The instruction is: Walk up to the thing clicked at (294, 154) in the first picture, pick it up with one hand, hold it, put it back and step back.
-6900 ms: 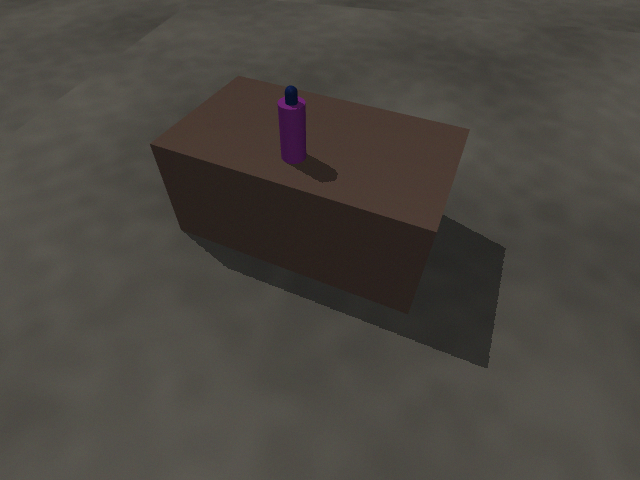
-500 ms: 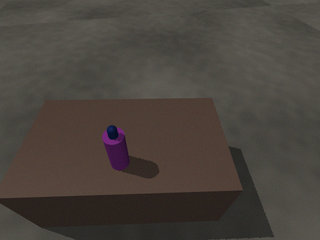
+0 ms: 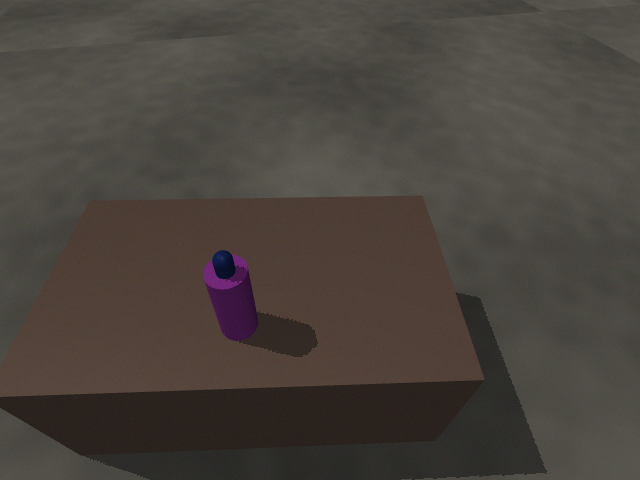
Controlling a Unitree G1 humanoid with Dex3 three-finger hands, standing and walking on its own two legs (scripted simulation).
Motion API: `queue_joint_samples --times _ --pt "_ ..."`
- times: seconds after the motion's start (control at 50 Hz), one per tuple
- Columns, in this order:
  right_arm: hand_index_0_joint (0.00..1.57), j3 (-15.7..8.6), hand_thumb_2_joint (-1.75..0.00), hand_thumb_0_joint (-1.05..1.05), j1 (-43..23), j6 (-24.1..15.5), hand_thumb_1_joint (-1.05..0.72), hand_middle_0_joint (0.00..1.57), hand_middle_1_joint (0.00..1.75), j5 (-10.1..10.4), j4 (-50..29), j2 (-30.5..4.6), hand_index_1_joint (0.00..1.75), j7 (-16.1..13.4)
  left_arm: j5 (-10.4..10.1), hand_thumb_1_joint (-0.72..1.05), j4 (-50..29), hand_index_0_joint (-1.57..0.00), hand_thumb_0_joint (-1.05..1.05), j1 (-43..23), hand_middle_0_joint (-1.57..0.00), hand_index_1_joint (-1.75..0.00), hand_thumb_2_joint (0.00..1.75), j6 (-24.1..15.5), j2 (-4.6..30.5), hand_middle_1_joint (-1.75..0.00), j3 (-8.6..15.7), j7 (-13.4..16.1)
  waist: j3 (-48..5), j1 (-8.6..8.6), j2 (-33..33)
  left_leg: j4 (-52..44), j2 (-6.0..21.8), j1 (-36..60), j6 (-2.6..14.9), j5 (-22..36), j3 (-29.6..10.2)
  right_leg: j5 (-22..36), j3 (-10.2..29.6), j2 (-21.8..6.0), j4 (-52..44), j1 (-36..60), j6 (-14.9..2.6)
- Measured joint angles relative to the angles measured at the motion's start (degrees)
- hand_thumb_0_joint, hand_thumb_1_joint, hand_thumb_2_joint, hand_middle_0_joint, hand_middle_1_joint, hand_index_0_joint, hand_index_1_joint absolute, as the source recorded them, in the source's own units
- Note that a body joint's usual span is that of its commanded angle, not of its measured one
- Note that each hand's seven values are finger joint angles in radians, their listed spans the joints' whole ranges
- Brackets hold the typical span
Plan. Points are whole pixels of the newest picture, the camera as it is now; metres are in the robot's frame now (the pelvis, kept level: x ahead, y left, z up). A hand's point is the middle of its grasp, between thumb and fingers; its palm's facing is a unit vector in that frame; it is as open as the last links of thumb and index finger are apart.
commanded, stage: stand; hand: left
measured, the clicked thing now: (231, 292) +0.51 +0.20 -0.21
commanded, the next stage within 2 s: go down in 0.14 s
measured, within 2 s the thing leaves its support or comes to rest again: neither
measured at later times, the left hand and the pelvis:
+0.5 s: hand out of the picture +0.16 +0.25 -0.15, palm faces +0.03 -0.94 -0.34, open 11.4 cm; pelvis -0.01 +0.00 -0.02, yaw -1 degrees
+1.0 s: hand (140, 455) +0.19 +0.26 -0.14, palm faces +0.06 -0.94 -0.33, open 17.3 cm; pelvis +0.02 +0.01 -0.03, yaw -2 degrees
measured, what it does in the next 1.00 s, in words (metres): stands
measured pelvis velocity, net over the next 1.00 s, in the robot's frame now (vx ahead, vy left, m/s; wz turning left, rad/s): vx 0.02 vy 0.01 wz -0.03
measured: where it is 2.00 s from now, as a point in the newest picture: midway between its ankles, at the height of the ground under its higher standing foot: outside the picture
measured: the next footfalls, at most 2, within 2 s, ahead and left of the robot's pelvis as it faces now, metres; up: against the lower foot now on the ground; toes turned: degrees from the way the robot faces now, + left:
none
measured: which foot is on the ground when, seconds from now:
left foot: down 0.00-1.00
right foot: down 0.00-1.00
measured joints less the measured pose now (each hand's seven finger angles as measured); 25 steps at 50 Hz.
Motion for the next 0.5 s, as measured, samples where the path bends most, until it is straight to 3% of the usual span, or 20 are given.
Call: queue_joint_samples --times 0.26,0.3,0.4,0.5 --pt "0.2 0.0 -0.9 0.01 0.2 -0.1 -0.9 0.2 0.3 0.0 0.0 0.0 0.3 -0.1 0.0 0.9 -0.2 -0.2 0.01 0.1 -0.21 -0.3 0.89 0.0 0.0 -0.29 -0.1 0.0 -0.1 0.03 -0.1 -0.1 -0.1 0.1 0.1 -0.2 0.2 -0.1 0.2 -0.1 0.0 0.0 0.1" --pt "0.18 -0.1 -0.88 0.01 0.6 -1.0 -0.88 0.18 0.28 2.3 -4.0 0.2 0.28 -0.9 -1.9 0.88 -4.2 -0.19 0.01 0.8 -0.19 -0.28 0.87 0.1 -0.5 -0.27 0.1 0.7 -0.1 -0.19 0.2 2.3 0.0 -2.2 0.17 -1.1 0.4 -1.0 0.4 -0.1 2.4 -2.4 0.06" --pt "0.12 -2.9 -0.71 0.01 -4.6 -5.0 -0.71 0.11 0.18 4.5 -9.8 1.6 0.18 -2.7 -3.3 0.72 -8.2 -0.11 0.01 -5.1 -0.11 -0.17 0.7 1.4 -1.9 -0.16 2.0 1.4 2.0 -0.69 1.3 8.3 0.4 -8.6 0.27 -2.8 0.9 -2.6 1.2 0.2 8.8 -9.3 0.07" --pt "0.08 -6.0 -0.46 0.01 -4.4 -5.7 -0.42 0.08 0.11 3.3 -16.4 2.9 0.11 -2.3 -1.3 0.45 -11.1 -0.06 0.01 -9.2 -0.07 -0.1 0.47 6.1 -1.9 -0.08 5.0 0.5 -0.6 -0.56 1.5 12.2 0.5 -14.7 0.36 -4.1 0.8 -4.1 1.2 0.3 12.9 -15.4 0.02"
